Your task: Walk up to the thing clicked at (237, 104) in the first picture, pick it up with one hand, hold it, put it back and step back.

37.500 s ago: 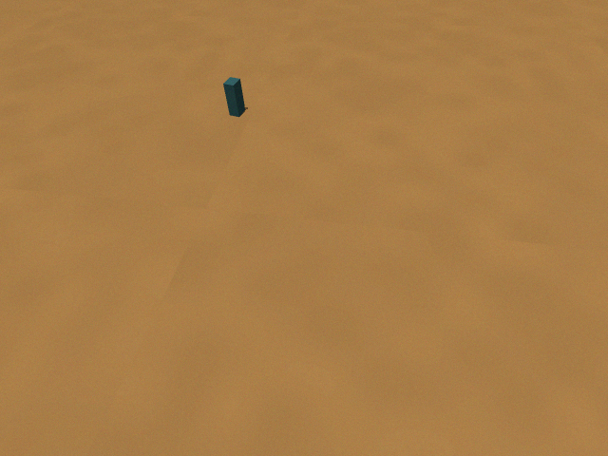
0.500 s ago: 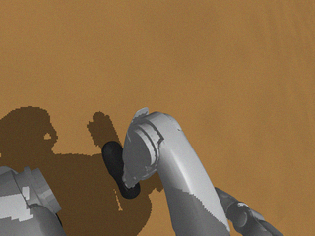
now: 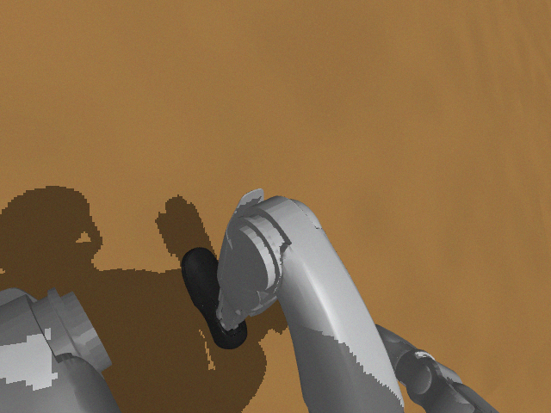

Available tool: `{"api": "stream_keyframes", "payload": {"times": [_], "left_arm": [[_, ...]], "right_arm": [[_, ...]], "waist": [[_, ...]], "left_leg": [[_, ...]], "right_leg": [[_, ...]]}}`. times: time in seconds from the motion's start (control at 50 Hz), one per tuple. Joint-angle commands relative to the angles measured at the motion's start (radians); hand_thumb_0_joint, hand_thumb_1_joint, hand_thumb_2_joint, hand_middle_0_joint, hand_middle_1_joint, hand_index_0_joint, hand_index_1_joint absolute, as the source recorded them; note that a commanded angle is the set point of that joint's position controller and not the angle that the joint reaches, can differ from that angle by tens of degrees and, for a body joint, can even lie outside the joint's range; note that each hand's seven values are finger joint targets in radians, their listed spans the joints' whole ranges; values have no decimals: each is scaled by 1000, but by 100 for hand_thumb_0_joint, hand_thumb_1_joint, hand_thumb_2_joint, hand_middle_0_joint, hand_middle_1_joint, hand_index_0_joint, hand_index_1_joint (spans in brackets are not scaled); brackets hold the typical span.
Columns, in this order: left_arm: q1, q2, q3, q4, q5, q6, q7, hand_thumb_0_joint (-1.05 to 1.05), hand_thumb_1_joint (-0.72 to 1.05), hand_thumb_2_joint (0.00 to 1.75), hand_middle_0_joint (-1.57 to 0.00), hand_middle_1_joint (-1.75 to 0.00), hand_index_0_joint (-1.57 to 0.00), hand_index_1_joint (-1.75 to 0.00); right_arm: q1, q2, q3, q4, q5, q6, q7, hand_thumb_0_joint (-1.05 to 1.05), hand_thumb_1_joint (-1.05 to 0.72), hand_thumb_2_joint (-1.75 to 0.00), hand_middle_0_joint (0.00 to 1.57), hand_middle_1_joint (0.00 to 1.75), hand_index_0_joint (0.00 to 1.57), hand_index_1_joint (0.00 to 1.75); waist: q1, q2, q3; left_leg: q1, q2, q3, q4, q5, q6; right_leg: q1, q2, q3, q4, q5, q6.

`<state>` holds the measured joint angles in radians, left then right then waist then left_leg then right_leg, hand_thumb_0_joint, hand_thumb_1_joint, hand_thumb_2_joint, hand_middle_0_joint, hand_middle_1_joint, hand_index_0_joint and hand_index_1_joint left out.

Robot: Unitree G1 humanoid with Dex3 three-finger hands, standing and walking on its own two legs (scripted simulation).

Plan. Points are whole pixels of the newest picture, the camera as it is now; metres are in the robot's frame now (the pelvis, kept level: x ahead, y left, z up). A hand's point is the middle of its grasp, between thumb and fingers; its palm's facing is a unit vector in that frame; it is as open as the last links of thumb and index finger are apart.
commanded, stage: close in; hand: left
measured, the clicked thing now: out of the picture +0.55 +0.23 -0.21
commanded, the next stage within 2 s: none
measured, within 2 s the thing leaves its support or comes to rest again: neither
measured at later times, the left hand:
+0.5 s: hand out of the picture +0.53 +0.25 -0.17, palm faces +0.24 -0.97 -0.05, open 15.1 cm
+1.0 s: hand out of the picture +0.53 +0.25 -0.17, palm faces +0.24 -0.97 -0.04, open 15.3 cm
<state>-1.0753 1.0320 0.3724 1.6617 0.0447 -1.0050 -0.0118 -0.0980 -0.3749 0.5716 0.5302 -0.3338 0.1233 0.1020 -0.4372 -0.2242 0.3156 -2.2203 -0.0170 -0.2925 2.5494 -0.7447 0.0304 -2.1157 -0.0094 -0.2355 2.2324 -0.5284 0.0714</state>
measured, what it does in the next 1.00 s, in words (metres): stands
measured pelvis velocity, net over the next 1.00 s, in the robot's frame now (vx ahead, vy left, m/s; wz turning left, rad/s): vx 0.00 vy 0.00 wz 0.00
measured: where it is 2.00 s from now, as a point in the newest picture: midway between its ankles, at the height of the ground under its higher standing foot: (166, 366)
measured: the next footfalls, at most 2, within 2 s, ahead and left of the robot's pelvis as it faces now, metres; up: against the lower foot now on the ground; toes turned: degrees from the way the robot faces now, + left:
none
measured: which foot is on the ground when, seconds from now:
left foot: down 0.00-1.00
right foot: down 0.00-1.00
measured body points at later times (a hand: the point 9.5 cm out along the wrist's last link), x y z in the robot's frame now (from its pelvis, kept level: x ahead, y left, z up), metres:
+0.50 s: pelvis +0.00 +0.00 +0.00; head +0.29 +0.15 +0.30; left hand +0.52 +0.30 -0.17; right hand +0.08 -0.26 -0.04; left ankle +0.07 +0.11 -0.29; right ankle +0.16 -0.12 -0.29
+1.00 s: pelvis +0.00 +0.00 +0.00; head +0.29 +0.16 +0.30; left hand +0.52 +0.30 -0.17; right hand +0.08 -0.26 -0.04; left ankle +0.07 +0.11 -0.29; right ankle +0.16 -0.12 -0.29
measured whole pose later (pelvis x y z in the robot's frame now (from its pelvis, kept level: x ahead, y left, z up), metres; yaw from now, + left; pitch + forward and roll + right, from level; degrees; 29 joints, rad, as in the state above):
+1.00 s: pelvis +0.00 +0.00 +0.00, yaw +0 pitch +22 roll -20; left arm -1.07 1.05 0.39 1.68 0.05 -1.00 -0.02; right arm -0.09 -0.38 0.59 0.52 -0.33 0.13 0.10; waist -0.45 -0.22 0.32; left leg -2.22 -0.01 -0.30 2.54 -0.74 0.04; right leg -2.11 -0.01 -0.24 2.22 -0.53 0.08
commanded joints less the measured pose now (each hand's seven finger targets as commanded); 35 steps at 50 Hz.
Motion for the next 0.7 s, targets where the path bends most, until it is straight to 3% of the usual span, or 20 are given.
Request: {"api": "stream_keyframes", "payload": {"times": [0.0,0.02,0.1,0.18,0.24,0.32,0.36,0.46,0.54,0.68], "left_arm": [[-243,158,13,-131,2,-55,11,0,-22,28,-21,-28,-23,-25],[-234,162,18,-132,0,-53,12,0,-24,29,-21,-28,-23,-25],[-243,174,30,-151,0,-57,11,0,-23,28,-22,-28,-24,-25],[-259,158,11,-147,5,-55,12,0,-23,29,-21,-28,-23,-26],[-270,164,15,-141,-4,-56,22,0,-24,27,-20,-26,-22,-24],[-260,149,5,-127,2,-62,13,0,-23,27,-20,-26,-22,-24],[-251,143,1,-121,-1,-60,5,0,-22,28,-20,-27,-22,-25],[-249,215,40,-144,-15,-59,8,0,-25,26,-19,-26,-21,-23],[-248,207,39,-153,-5,-58,6,0,-21,27,-20,-26,-22,-24],[-266,173,18,-145,-4,-48,5,0,-22,25,-18,-24,-20,-21]], "right_arm": [[136,-375,-104,32,-3,30,-10,0,-88,-89,20,30,20,30],[132,-371,-104,30,-4,30,-10,0,-88,-89,20,30,20,30],[136,-373,-101,23,-3,33,-11,0,-88,-89,20,30,20,30],[128,-376,-103,29,-6,34,-12,0,-88,-89,20,30,20,30],[124,-374,-103,26,-4,32,-10,0,-88,-89,20,30,20,30],[132,-381,-102,27,-5,32,-11,0,-89,-89,20,30,20,30],[135,-376,-101,27,-4,33,-9,0,-88,-89,20,30,20,30],[135,-376,-93,23,0,34,-14,0,-89,-89,20,30,20,30],[135,-375,-94,28,-3,37,-17,0,-88,-89,20,30,20,30],[137,-377,-102,29,-2,36,-16,0,-88,-89,20,30,20,30]], "waist": [[-141,604,-615],[-130,597,-624],[-135,625,-614],[-150,640,-604],[-144,611,-604],[-157,609,-605],[-150,599,-611],[-131,599,-641],[-137,625,-641],[-150,617,-620]], "left_leg": [[428,63,5,-347,235,-39],[424,61,15,-337,239,-36],[455,67,2,-352,256,-43],[458,68,0,-353,238,-44],[402,63,12,-349,194,-35],[439,66,-6,-354,210,-40],[429,63,3,-352,210,-37],[385,61,26,-335,213,-29],[438,69,13,-341,253,-38],[437,67,8,-347,214,-36]], "right_leg": [[396,47,-85,-120,174,-65],[410,48,-77,-125,179,-64],[394,44,-83,-115,182,-66],[375,45,-84,-115,171,-67],[396,50,-77,-126,144,-67],[377,45,-89,-120,156,-64],[399,47,-85,-125,156,-64],[452,52,-69,-133,163,-61],[429,49,-74,-122,184,-64],[393,50,-80,-128,160,-65]]}}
